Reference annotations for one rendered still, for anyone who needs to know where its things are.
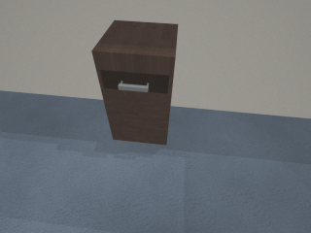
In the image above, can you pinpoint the cabinet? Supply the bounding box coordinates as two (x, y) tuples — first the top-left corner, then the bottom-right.
(91, 20), (178, 146)

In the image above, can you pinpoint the handle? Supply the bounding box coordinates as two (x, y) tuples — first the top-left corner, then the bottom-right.
(118, 81), (149, 92)

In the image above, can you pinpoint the drawer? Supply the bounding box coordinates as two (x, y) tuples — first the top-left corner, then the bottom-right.
(100, 70), (170, 94)

